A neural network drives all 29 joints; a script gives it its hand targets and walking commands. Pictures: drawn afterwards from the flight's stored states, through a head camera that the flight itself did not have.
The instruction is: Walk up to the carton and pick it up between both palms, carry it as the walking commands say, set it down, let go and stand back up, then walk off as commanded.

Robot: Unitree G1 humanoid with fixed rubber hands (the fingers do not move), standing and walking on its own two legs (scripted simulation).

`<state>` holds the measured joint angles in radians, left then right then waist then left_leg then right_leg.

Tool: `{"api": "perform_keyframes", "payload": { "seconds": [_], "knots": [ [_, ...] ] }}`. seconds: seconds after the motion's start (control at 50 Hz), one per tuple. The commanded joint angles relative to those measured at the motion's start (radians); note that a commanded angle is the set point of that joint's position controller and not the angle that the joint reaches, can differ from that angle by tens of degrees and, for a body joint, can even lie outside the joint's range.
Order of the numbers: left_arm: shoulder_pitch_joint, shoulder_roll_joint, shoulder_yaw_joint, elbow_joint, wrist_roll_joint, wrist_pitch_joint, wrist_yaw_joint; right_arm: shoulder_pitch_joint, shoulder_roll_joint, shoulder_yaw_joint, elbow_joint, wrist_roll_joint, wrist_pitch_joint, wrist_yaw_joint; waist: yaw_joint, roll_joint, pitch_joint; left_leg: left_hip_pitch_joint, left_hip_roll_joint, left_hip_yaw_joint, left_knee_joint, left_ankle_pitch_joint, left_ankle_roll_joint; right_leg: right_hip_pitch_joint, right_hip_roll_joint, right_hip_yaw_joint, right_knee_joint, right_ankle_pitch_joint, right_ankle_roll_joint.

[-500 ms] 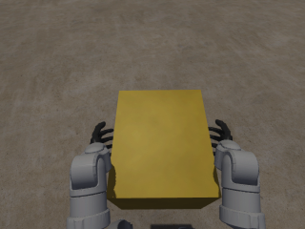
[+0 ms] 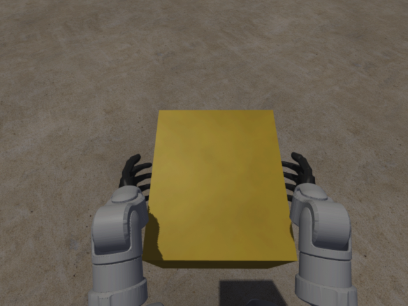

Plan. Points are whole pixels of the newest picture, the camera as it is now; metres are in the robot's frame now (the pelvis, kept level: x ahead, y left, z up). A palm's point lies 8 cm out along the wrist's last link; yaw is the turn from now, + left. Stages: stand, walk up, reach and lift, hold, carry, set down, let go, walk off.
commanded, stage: carry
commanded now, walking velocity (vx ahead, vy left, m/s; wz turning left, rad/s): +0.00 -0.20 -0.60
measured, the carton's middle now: (215, 192) +0.34 +0.00 -0.01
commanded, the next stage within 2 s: none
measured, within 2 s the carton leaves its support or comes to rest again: neither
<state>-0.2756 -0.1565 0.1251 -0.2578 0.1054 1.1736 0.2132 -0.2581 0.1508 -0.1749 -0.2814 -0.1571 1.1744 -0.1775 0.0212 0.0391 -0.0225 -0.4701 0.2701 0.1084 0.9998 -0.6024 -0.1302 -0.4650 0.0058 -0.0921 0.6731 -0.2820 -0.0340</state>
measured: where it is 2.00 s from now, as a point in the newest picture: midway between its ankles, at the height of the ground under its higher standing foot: outside the picture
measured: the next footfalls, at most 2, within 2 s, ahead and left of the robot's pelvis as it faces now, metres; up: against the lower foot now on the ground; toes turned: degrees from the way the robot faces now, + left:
left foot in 0.40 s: +0.00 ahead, +0.03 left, +0.00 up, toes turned -1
right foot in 0.64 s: +0.00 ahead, -0.23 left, +0.00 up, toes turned -11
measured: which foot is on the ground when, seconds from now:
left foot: up 0.00-0.38, down 0.40-1.00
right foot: down 0.00-0.42, up 0.44-0.62, down 0.64-1.00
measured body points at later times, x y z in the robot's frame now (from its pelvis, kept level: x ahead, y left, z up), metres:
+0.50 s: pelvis -0.03 -0.07 +0.02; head -0.02 -0.05 +0.47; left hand +0.28 +0.06 +0.09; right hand +0.24 -0.26 +0.10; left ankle -0.04 +0.03 -0.72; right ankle -0.01 -0.14 -0.69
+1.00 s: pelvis -0.06 -0.10 +0.02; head -0.07 -0.10 +0.47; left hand +0.25 +0.00 +0.06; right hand +0.20 -0.31 +0.06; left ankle -0.04 +0.03 -0.72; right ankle -0.04 -0.22 -0.72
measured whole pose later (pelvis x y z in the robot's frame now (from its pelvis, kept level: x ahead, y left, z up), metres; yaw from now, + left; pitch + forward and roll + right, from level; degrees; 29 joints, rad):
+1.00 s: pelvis -0.06 -0.10 +0.02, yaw -9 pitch +2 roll +0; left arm -0.21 -0.14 0.14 -0.03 0.21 0.96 0.10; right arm -0.19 0.14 -0.16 -0.04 -0.19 0.96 -0.09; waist 0.00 0.00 -0.08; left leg -0.31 0.10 0.11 0.55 -0.27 -0.03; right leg -0.36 0.00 -0.04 0.52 -0.21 -0.02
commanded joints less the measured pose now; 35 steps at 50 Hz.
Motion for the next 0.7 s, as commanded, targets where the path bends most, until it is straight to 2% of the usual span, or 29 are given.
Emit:
{"api": "perform_keyframes", "payload": {
  "seconds": [0.0, 0.04, 0.06, 0.1, 0.16, 0.2, 0.28, 0.32, 0.34, 0.36, 0.38, 0.4, 0.42, 0.44, 0.46, 0.48, 0.5, 0.52, 0.56, 0.58, 0.6, 0.62, 0.64, 0.66, 0.68],
  "knots": [
    [-0.380, -1.006, -0.693, -0.022, -0.430, 0.009, -0.410, -0.451, 1.004, 0.776, -0.054, 0.484, 0.017, 0.373, -0.006, -0.201, -0.419, -0.257, -0.110, -0.046, 0.261, -0.101, 0.038, 0.550, -0.262, 0.308, -0.079, 1.097, -0.169],
    [-0.432, -1.024, -0.689, -0.067, -0.429, -0.003, -0.398, -0.534, 1.009, 0.793, -0.116, 0.530, 0.006, 0.383, -0.007, -0.165, -0.409, -0.202, -0.101, -0.046, 0.175, 0.055, 0.048, 0.457, -0.193, 0.234, -0.104, 0.821, -0.155],
    [-0.441, -1.021, -0.686, -0.086, -0.425, -0.007, -0.393, -0.537, 1.005, 0.794, -0.121, 0.537, 0.008, 0.381, -0.005, -0.172, -0.410, -0.180, -0.113, -0.036, 0.134, 0.085, 0.051, 0.434, -0.182, 0.238, -0.122, 0.748, -0.161],
    [-0.428, -1.009, -0.695, -0.102, -0.419, -0.007, -0.385, -0.516, 0.997, 0.788, -0.110, 0.536, 0.013, 0.378, -0.001, -0.180, -0.425, -0.146, -0.136, -0.038, 0.074, 0.107, 0.059, 0.414, -0.192, 0.299, -0.168, 0.638, -0.179],
    [-0.396, -0.995, -0.708, -0.105, -0.408, -0.001, -0.384, -0.467, 0.991, 0.776, -0.081, 0.521, 0.020, 0.382, 0.006, -0.133, -0.442, -0.107, -0.156, -0.051, 0.011, 0.118, 0.076, 0.403, -0.228, 0.381, -0.207, 0.541, -0.189],
    [-0.397, -0.993, -0.719, -0.109, -0.408, 0.001, -0.383, -0.453, 0.984, 0.771, -0.068, 0.513, 0.021, 0.391, 0.009, -0.101, -0.436, -0.084, -0.171, -0.058, -0.022, 0.116, 0.088, 0.389, -0.248, 0.428, -0.230, 0.507, -0.180],
    [-0.425, -0.996, -0.730, -0.107, -0.418, 0.009, -0.386, -0.455, 0.974, 0.761, -0.045, 0.504, 0.025, 0.403, 0.010, -0.091, -0.408, 0.010, -0.217, -0.052, -0.156, 0.114, 0.112, 0.332, -0.245, 0.463, -0.297, 0.394, -0.120],
    [-0.444, -1.000, -0.733, -0.103, -0.425, 0.014, -0.388, -0.458, 0.967, 0.755, -0.037, 0.501, 0.026, 0.403, 0.010, -0.107, -0.402, 0.106, -0.245, -0.022, -0.291, 0.118, 0.126, 0.300, -0.226, 0.445, -0.332, 0.363, -0.071],
    [-0.453, -1.002, -0.735, -0.103, -0.429, 0.018, -0.389, -0.458, 0.965, 0.752, -0.034, 0.497, 0.026, 0.403, 0.006, -0.114, -0.404, 0.194, -0.250, 0.004, -0.403, 0.158, 0.134, 0.274, -0.202, 0.412, -0.341, 0.362, -0.029],
    [-0.460, -1.003, -0.736, -0.102, -0.433, 0.022, -0.391, -0.456, 0.963, 0.749, -0.032, 0.493, 0.026, 0.402, -0.001, -0.111, -0.414, 0.332, -0.233, 0.025, -0.555, 0.258, 0.142, 0.219, -0.169, 0.359, -0.338, 0.365, 0.029],
    [-0.468, -1.002, -0.735, -0.100, -0.432, 0.024, -0.393, -0.457, 0.960, 0.748, -0.034, 0.490, 0.025, 0.401, -0.007, -0.093, -0.440, 0.508, -0.160, -0.029, -0.654, 0.334, 0.163, 0.132, -0.121, 0.299, -0.302, 0.371, 0.101],
    [-0.481, -1.003, -0.743, -0.112, -0.436, 0.026, -0.401, -0.427, 0.955, 0.740, -0.032, 0.479, 0.016, 0.401, -0.026, 0.059, -0.440, 0.602, 0.002, -0.221, -0.657, 0.401, 0.247, 0.020, -0.022, 0.164, -0.173, 0.315, 0.176],
    [-0.492, -0.992, -0.743, -0.109, -0.433, 0.030, -0.400, -0.443, 0.968, 0.747, -0.033, 0.478, 0.014, 0.398, -0.026, 0.213, -0.382, 0.484, 0.168, -0.367, -0.654, 0.726, 0.338, -0.041, 0.016, 0.127, 0.060, -0.108, 0.114],
    [-0.488, -0.998, -0.739, -0.077, -0.430, 0.029, -0.396, -0.442, 0.981, 0.756, -0.032, 0.485, 0.023, 0.395, -0.028, 0.149, -0.359, 0.465, 0.207, -0.315, -0.627, 0.935, 0.374, -0.093, 0.017, 0.104, 0.233, -0.229, 0.071],
    [-0.469, -1.007, -0.738, -0.044, -0.437, 0.030, -0.405, -0.432, 0.973, 0.746, -0.023, 0.474, 0.030, 0.396, -0.026, 0.059, -0.337, 0.440, 0.165, -0.247, -0.613, 0.985, 0.357, -0.089, 0.004, 0.127, 0.270, -0.218, 0.051],
    [-0.462, -1.010, -0.739, -0.036, -0.444, 0.031, -0.412, -0.428, 0.964, 0.737, -0.015, 0.463, 0.033, 0.396, -0.022, 0.042, -0.311, 0.423, 0.113, -0.187, -0.603, 0.964, 0.314, -0.083, -0.012, 0.123, 0.199, -0.192, 0.050],
    [-0.462, -1.010, -0.735, -0.037, -0.446, 0.033, -0.413, -0.437, 0.960, 0.730, -0.021, 0.459, 0.036, 0.394, -0.022, 0.062, -0.295, 0.415, 0.061, -0.132, -0.582, 0.996, 0.281, -0.065, -0.007, 0.098, 0.123, -0.150, 0.057],
    [-0.472, -1.008, -0.739, -0.045, -0.451, 0.034, -0.411, -0.443, 0.960, 0.726, -0.027, 0.458, 0.037, 0.392, -0.026, 0.081, -0.298, 0.401, 0.020, -0.092, -0.562, 1.019, 0.262, -0.021, 0.011, 0.064, 0.054, -0.115, 0.063],
    [-0.471, -0.999, -0.735, -0.030, -0.447, 0.036, -0.411, -0.422, 0.946, 0.710, -0.005, 0.447, 0.033, 0.390, -0.036, 0.103, -0.314, 0.392, -0.027, -0.057, -0.519, 1.003, 0.247, 0.072, 0.042, 0.005, -0.097, -0.040, 0.068],
    [-0.452, -0.992, -0.718, 0.007, -0.430, 0.033, -0.413, -0.412, 0.929, 0.691, 0.028, 0.431, 0.026, 0.391, -0.031, 0.093, -0.321, 0.379, -0.056, -0.036, -0.490, 0.942, 0.221, 0.141, 0.040, -0.021, -0.220, 0.077, 0.070],
    [-0.432, -0.985, -0.691, 0.053, -0.408, 0.024, -0.416, -0.404, 0.915, 0.671, 0.067, 0.409, 0.012, 0.393, -0.031, 0.084, -0.334, 0.333, -0.080, -0.036, -0.468, 0.852, 0.191, 0.225, 0.003, 0.007, -0.264, 0.154, 0.059],
    [-0.415, -0.975, -0.660, 0.096, -0.386, 0.009, -0.420, -0.403, 0.905, 0.654, 0.109, 0.390, -0.007, 0.393, -0.029, 0.038, -0.347, 0.261, -0.093, -0.042, -0.442, 0.712, 0.162, 0.310, -0.079, 0.083, -0.273, 0.282, 0.042],
    [-0.422, -0.982, -0.681, 0.049, -0.408, 0.005, -0.422, -0.425, 0.919, 0.692, 0.056, 0.415, -0.013, 0.390, -0.029, -0.090, -0.361, 0.158, -0.117, -0.040, -0.389, 0.491, 0.128, 0.389, -0.198, 0.194, -0.192, 0.669, 0.012],
    [-0.423, -0.997, -0.664, 0.084, -0.397, -0.006, -0.419, -0.478, 0.940, 0.714, 0.050, 0.433, -0.010, 0.392, -0.021, -0.212, -0.375, 0.162, -0.156, -0.024, -0.420, 0.278, 0.112, 0.365, -0.220, 0.218, -0.153, 0.784, -0.038],
    [-0.424, -0.995, -0.648, 0.097, -0.383, -0.016, -0.416, -0.497, 0.946, 0.715, 0.068, 0.438, -0.015, 0.398, -0.015, -0.217, -0.356, 0.174, -0.173, -0.015, -0.416, 0.210, 0.112, 0.326, -0.214, 0.240, -0.186, 0.677, -0.043]
  ]
}}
